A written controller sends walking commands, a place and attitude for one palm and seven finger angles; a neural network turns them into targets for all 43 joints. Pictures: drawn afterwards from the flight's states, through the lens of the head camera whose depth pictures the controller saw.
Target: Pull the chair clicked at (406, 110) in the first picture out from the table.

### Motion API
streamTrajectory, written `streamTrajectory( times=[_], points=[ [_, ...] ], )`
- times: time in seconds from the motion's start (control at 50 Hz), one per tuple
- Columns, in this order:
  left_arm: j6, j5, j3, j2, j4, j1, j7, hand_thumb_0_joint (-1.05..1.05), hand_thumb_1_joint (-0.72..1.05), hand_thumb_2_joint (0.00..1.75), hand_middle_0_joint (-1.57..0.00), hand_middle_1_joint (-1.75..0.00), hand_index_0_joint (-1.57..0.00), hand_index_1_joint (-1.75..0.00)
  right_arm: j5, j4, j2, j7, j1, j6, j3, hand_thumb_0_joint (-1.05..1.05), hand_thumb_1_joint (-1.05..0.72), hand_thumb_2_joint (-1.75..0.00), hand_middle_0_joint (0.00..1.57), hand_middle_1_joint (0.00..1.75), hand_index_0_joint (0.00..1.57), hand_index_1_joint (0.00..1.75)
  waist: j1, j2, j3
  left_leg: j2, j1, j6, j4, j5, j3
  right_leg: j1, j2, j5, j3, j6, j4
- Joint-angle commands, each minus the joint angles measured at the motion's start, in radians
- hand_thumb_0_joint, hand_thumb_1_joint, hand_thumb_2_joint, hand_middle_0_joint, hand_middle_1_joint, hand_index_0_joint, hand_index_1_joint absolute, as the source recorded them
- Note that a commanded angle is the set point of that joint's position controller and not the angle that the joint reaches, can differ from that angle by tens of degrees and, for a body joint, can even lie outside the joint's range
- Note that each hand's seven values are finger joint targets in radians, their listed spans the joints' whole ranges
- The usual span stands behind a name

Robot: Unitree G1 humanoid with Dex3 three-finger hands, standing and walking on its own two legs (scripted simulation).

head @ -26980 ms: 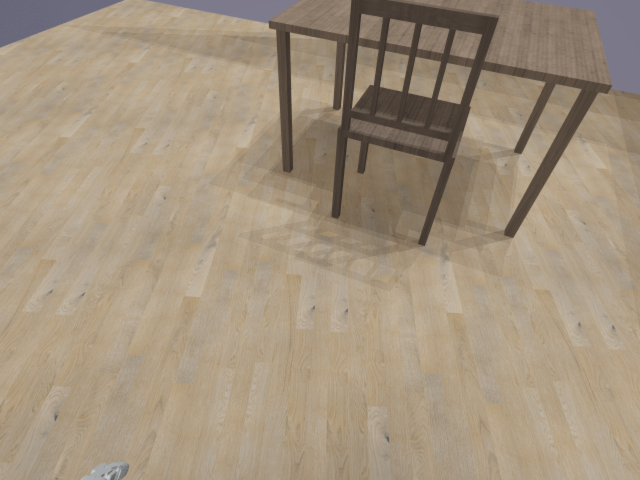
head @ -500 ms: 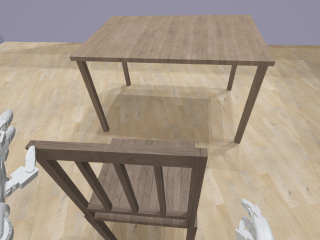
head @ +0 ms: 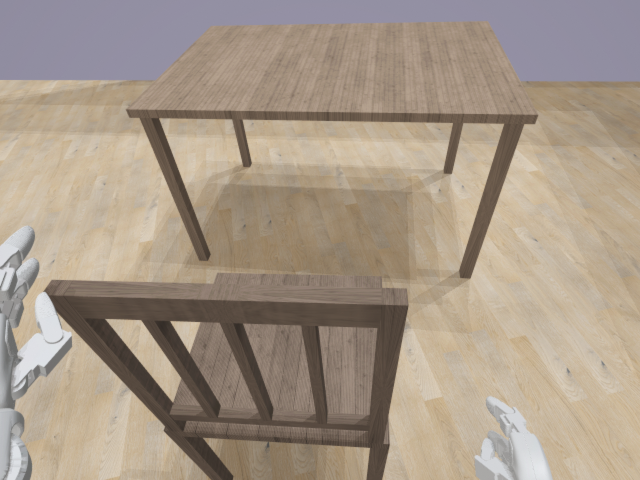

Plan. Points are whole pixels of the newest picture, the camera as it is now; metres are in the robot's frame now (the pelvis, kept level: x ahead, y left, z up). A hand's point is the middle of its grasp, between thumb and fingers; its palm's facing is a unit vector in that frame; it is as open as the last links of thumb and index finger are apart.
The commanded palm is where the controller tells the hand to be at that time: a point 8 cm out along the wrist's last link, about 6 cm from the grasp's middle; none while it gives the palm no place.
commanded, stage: step back with the hand held close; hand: left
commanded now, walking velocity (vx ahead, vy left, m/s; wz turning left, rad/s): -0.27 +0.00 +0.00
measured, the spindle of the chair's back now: (252, 374) +0.28 +0.15 -0.07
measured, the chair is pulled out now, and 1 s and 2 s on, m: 0.60 0.60 0.60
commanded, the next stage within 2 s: stop stepping back and stand still in 1.68 s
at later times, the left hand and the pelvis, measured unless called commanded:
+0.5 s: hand (25, 391) +0.14 +0.28 +0.16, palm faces +0.45 -0.75 -0.49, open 7.4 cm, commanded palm +0.09 +0.31 +0.18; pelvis -0.05 +0.01 -0.01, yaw -1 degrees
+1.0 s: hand out of the picture +0.09 +0.30 +0.16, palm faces +0.51 -0.71 -0.49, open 7.4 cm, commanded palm +0.03 +0.33 +0.18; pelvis -0.10 +0.02 -0.02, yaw +2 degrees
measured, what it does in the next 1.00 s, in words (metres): shifts its weight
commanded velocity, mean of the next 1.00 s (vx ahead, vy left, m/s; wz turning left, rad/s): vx -0.31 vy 0.00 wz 0.03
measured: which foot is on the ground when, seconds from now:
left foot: down 0.00-1.00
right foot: down 0.00-1.00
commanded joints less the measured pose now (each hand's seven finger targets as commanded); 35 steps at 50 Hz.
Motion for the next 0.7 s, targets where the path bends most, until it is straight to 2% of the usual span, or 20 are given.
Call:
streamTrajectory(
  times=[0.0, 0.04, 0.08, 0.1, 0.12, 0.18, 0.2, 0.22, 0.26, 0.3, 0.34, 0.36, 0.4, 0.48, 0.5, 0.56, 0.58, 0.6, 0.62, 0.68],
  points=[
    [-0.114, 0.010, 0.172, 0.259, -0.229, -0.115, 0.012, 0.00, 0.90, 0.90, -0.20, -0.30, -0.20, -0.30, 0.000, -0.172, -0.109, 0.005, -0.105, -0.026, -0.047, 0.00, -0.90, -0.90, 0.20, 0.30, 0.20, 0.30, -0.045, -0.069, -0.007, 0.024, -0.096, 0.047, -0.059, 0.117, -0.023, -0.036, -0.119, 0.228, 0.185, -0.039, -0.131],
    [-0.116, 0.013, 0.146, 0.210, -0.210, -0.011, 0.011, 0.00, 0.90, 0.90, -0.20, -0.30, -0.20, -0.30, -0.005, -0.183, -0.109, 0.008, -0.107, -0.009, -0.049, 0.00, -0.90, -0.90, 0.20, 0.30, 0.20, 0.30, -0.041, -0.041, -0.068, 0.041, -0.090, 0.047, -0.084, 0.194, -0.026, 0.008, -0.110, 0.271, 0.149, -0.029, -0.082],
    [-0.116, 0.017, 0.155, 0.209, -0.229, 0.067, 0.015, 0.00, 0.90, 0.90, -0.20, -0.30, -0.20, -0.30, -0.006, -0.199, -0.109, 0.013, -0.110, 0.010, -0.055, 0.00, -0.90, -0.90, 0.20, 0.30, 0.20, 0.30, -0.038, -0.037, -0.144, 0.058, -0.082, 0.048, -0.080, 0.325, -0.033, 0.059, -0.105, 0.360, 0.119, -0.021, -0.031],
    [-0.115, 0.016, 0.171, 0.221, -0.227, 0.097, 0.019, 0.00, 0.90, 0.90, -0.20, -0.30, -0.20, -0.30, -0.004, -0.200, -0.105, 0.011, -0.119, 0.016, -0.059, 0.00, -0.90, -0.90, 0.20, 0.30, 0.20, 0.30, -0.040, -0.014, -0.165, 0.065, -0.077, 0.048, -0.086, 0.371, -0.034, 0.073, -0.108, 0.393, 0.109, -0.018, -0.017],
    [-0.116, 0.019, 0.170, 0.215, -0.241, 0.123, 0.022, 0.00, 0.90, 0.90, -0.20, -0.30, -0.20, -0.30, -0.003, -0.209, -0.098, 0.013, -0.115, 0.023, -0.059, 0.00, -0.90, -0.90, 0.20, 0.30, 0.20, 0.30, -0.039, -0.026, -0.188, 0.072, -0.073, 0.047, -0.080, 0.415, -0.033, 0.079, -0.105, 0.412, 0.099, -0.014, -0.001],
    [-0.118, 0.019, 0.205, 0.248, -0.278, 0.155, 0.030, 0.00, 0.90, 0.90, -0.20, -0.30, -0.20, -0.30, 0.000, -0.222, -0.089, 0.009, -0.120, 0.041, -0.069, 0.00, -0.90, -0.90, 0.20, 0.30, 0.20, 0.30, -0.041, -0.080, -0.220, 0.086, -0.093, 0.045, -0.059, 0.469, -0.043, 0.082, -0.108, 0.458, 0.094, -0.010, 0.027],
    [-0.123, 0.021, 0.221, 0.273, -0.300, 0.145, 0.035, 0.00, 0.90, 0.90, -0.20, -0.30, -0.20, -0.30, 0.004, -0.219, -0.092, 0.006, -0.123, 0.042, -0.074, 0.00, -0.90, -0.90, 0.20, 0.30, 0.20, 0.30, -0.044, -0.051, -0.223, 0.086, -0.103, 0.046, -0.067, 0.462, -0.046, 0.086, -0.109, 0.448, 0.093, -0.011, 0.033],
    [-0.125, 0.018, 0.219, 0.262, -0.297, 0.158, 0.039, 0.00, 0.90, 0.90, -0.20, -0.30, -0.20, -0.30, 0.004, -0.224, -0.082, 0.003, -0.118, 0.042, -0.070, 0.00, -0.90, -0.90, 0.20, 0.30, 0.20, 0.30, -0.044, -0.056, -0.221, 0.089, -0.114, 0.046, -0.065, 0.458, -0.048, 0.080, -0.108, 0.435, 0.088, -0.008, 0.042],
    [-0.124, 0.015, 0.211, 0.257, -0.302, 0.152, 0.042, 0.00, 0.90, 0.90, -0.20, -0.30, -0.20, -0.30, 0.004, -0.223, -0.083, -0.002, -0.113, 0.042, -0.072, 0.00, -0.90, -0.90, 0.20, 0.30, 0.20, 0.30, -0.044, -0.056, -0.202, 0.094, -0.147, 0.046, -0.067, 0.408, -0.055, 0.057, -0.103, 0.393, 0.092, -0.005, 0.048],
    [-0.126, 0.016, 0.209, 0.264, -0.316, 0.131, 0.048, 0.00, 0.90, 0.90, -0.20, -0.30, -0.20, -0.30, 0.005, -0.213, -0.086, -0.009, -0.111, 0.036, -0.074, 0.00, -0.90, -0.90, 0.20, 0.30, 0.20, 0.30, -0.048, -0.009, -0.174, 0.098, -0.190, 0.051, -0.083, 0.331, -0.063, 0.045, -0.100, 0.332, 0.099, -0.006, 0.048],
    [-0.127, 0.018, 0.202, 0.257, -0.302, 0.128, 0.053, 0.00, 0.90, 0.90, -0.20, -0.30, -0.20, -0.30, 0.000, -0.212, -0.087, -0.013, -0.099, 0.033, -0.071, 0.00, -0.90, -0.90, 0.20, 0.30, 0.20, 0.30, -0.046, -0.002, -0.145, 0.098, -0.242, 0.053, -0.086, 0.245, -0.069, 0.033, -0.094, 0.281, 0.104, -0.004, 0.042],
    [-0.123, 0.018, 0.190, 0.244, -0.290, 0.120, 0.054, 0.00, 0.90, 0.90, -0.20, -0.30, -0.20, -0.30, 0.002, -0.212, -0.083, -0.012, -0.095, 0.032, -0.068, 0.00, -0.90, -0.90, 0.20, 0.30, 0.20, 0.30, -0.045, -0.020, -0.130, 0.094, -0.267, 0.053, -0.087, 0.187, -0.071, 0.025, -0.096, 0.242, 0.110, -0.004, 0.036],
    [-0.122, 0.021, 0.187, 0.250, -0.285, 0.095, 0.058, 0.00, 0.90, 0.90, -0.20, -0.30, -0.20, -0.30, 0.001, -0.201, -0.088, -0.018, -0.088, 0.028, -0.070, 0.00, -0.90, -0.90, 0.20, 0.30, 0.20, 0.30, -0.050, -0.016, -0.100, 0.082, -0.296, 0.055, -0.085, 0.075, -0.067, -0.002, -0.100, 0.177, 0.137, -0.009, 0.002],
    [-0.123, 0.030, 0.163, 0.239, -0.275, 0.049, 0.060, 0.00, 0.90, 0.90, -0.20, -0.30, -0.20, -0.30, -0.005, -0.206, -0.091, -0.013, -0.063, 0.025, -0.063, 0.00, -0.90, -0.90, 0.20, 0.30, 0.20, 0.30, -0.052, -0.107, -0.045, 0.043, -0.314, 0.054, -0.039, -0.126, -0.056, -0.122, -0.117, -0.105, 0.196, -0.018, -0.113],
    [-0.125, 0.032, 0.170, 0.258, -0.283, 0.034, 0.064, 0.00, 0.90, 0.90, -0.20, -0.30, -0.20, -0.30, -0.005, -0.202, -0.096, -0.016, -0.060, 0.025, -0.062, 0.00, -0.90, -0.90, 0.20, 0.30, 0.20, 0.30, -0.056, -0.089, -0.030, 0.042, -0.316, 0.056, -0.042, -0.159, -0.060, -0.148, -0.123, -0.169, 0.201, -0.024, -0.139],
    [-0.132, 0.039, 0.163, 0.253, -0.285, 0.015, 0.067, 0.00, 0.90, 0.90, -0.20, -0.30, -0.20, -0.30, -0.011, -0.216, -0.097, -0.015, -0.056, 0.017, -0.053, 0.00, -0.90, -0.90, 0.20, 0.30, 0.20, 0.30, -0.052, -0.101, -0.024, 0.042, -0.339, 0.062, -0.032, -0.225, -0.066, -0.185, -0.115, -0.315, 0.197, -0.016, -0.160],
    [-0.137, 0.042, 0.170, 0.262, -0.296, 0.013, 0.069, 0.00, 0.90, 0.90, -0.20, -0.30, -0.20, -0.30, -0.012, -0.220, -0.101, -0.015, -0.053, 0.015, -0.052, 0.00, -0.90, -0.90, 0.20, 0.30, 0.20, 0.30, -0.053, -0.091, -0.031, 0.045, -0.352, 0.065, -0.038, -0.235, -0.075, -0.178, -0.111, -0.322, 0.194, -0.015, -0.154],
    [-0.138, 0.042, 0.185, 0.280, -0.299, 0.022, 0.073, 0.00, 0.90, 0.90, -0.20, -0.30, -0.20, -0.30, -0.009, -0.213, -0.104, -0.019, -0.057, 0.015, -0.054, 0.00, -0.90, -0.90, 0.20, 0.30, 0.20, 0.30, -0.055, -0.053, -0.034, 0.054, -0.361, 0.069, -0.059, -0.231, -0.085, -0.157, -0.105, -0.291, 0.184, -0.015, -0.140],
    [-0.142, 0.040, 0.180, 0.267, -0.321, 0.022, 0.072, 0.00, 0.90, 0.90, -0.20, -0.30, -0.20, -0.30, -0.010, -0.219, -0.102, -0.016, -0.050, 0.012, -0.051, 0.00, -0.90, -0.90, 0.20, 0.30, 0.20, 0.30, -0.054, -0.046, -0.056, 0.058, -0.366, 0.070, -0.070, -0.204, -0.091, -0.121, -0.097, -0.234, 0.169, -0.011, -0.111],
    [-0.157, 0.037, 0.203, 0.282, -0.369, 0.040, 0.072, 0.00, 0.90, 0.90, -0.20, -0.30, -0.20, -0.30, -0.012, -0.223, -0.105, -0.011, -0.051, -0.001, -0.053, 0.00, -0.90, -0.90, 0.20, 0.30, 0.20, 0.30, -0.051, -0.019, -0.115, 0.076, -0.379, 0.072, -0.089, -0.117, -0.109, -0.038, -0.080, -0.059, 0.138, -0.003, -0.032]
  ],
)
